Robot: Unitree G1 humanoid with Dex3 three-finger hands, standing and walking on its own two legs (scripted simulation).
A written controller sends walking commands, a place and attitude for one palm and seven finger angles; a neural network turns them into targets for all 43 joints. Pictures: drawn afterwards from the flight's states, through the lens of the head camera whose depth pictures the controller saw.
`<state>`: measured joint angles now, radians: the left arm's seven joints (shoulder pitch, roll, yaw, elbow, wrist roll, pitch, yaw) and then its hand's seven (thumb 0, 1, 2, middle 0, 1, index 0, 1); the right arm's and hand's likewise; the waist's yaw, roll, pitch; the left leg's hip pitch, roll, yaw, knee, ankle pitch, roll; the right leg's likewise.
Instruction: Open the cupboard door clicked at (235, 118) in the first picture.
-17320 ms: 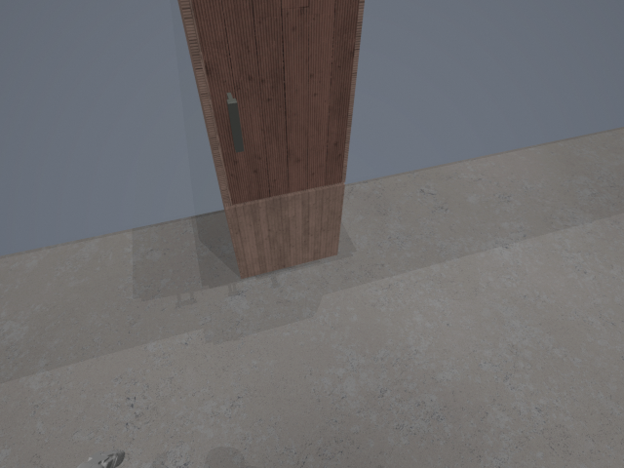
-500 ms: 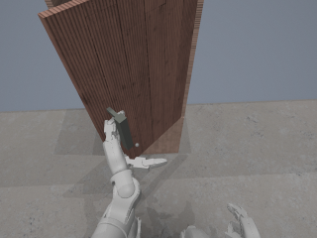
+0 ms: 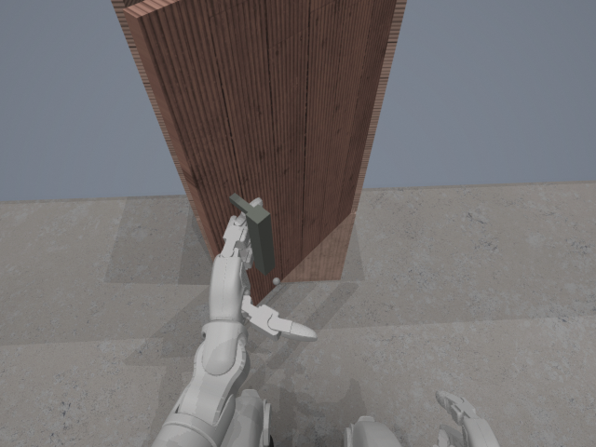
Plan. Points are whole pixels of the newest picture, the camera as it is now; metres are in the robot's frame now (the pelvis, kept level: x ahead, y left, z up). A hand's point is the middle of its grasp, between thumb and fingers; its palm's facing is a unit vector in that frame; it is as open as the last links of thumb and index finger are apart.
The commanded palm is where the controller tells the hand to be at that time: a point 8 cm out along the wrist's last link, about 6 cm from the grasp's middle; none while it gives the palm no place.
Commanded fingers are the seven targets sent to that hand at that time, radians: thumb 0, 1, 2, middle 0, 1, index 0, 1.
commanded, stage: slide the hand sideways off the handle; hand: left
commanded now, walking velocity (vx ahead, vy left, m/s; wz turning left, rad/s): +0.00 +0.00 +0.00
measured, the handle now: (252, 235) +0.39 +0.09 +0.05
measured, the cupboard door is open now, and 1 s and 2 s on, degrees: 45 45 45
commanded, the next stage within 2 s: draw the hand back to the body in 0.84 s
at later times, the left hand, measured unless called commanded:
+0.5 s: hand (245, 321) +0.27 +0.08 +0.04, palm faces +0.06 -1.00 +0.01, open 16.3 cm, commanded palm +0.24 +0.14 +0.04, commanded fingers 0.00 -0.50 0.30 -0.15 -0.30 -0.15 -0.30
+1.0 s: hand (220, 346) +0.24 +0.11 +0.04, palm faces +0.05 -1.00 -0.02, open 16.3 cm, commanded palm +0.21 +0.17 +0.05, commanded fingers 0.00 -0.50 0.30 -0.15 -0.30 -0.15 -0.30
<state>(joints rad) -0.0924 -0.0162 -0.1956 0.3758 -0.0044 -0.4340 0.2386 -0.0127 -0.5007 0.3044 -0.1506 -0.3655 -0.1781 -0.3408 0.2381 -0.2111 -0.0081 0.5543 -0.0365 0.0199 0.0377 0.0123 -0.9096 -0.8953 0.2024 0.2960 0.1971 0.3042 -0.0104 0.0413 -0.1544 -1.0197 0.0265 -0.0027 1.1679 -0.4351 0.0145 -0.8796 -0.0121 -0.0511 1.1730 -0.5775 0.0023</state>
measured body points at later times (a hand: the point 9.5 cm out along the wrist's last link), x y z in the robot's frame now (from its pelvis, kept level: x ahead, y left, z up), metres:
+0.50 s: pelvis +0.02 -0.01 +0.00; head +0.09 -0.01 +0.44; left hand +0.26 +0.14 +0.04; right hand +0.22 -0.22 -0.09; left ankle +0.07 +0.11 -0.64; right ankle +0.00 -0.13 -0.64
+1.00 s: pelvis +0.02 -0.03 -0.02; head +0.09 -0.04 +0.43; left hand +0.23 +0.16 +0.04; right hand +0.21 -0.26 -0.11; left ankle +0.07 +0.11 -0.64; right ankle +0.00 -0.13 -0.64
